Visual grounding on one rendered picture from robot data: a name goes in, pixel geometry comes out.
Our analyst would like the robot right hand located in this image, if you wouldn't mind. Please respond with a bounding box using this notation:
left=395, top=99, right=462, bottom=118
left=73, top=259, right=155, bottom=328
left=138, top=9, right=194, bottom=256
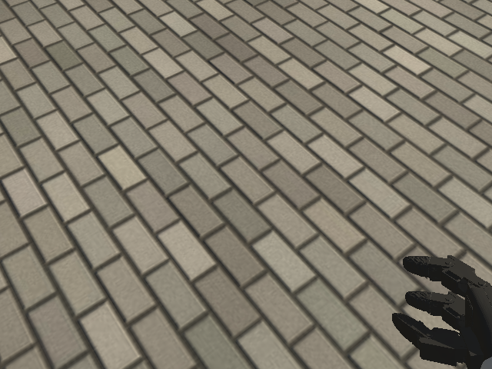
left=392, top=255, right=492, bottom=369

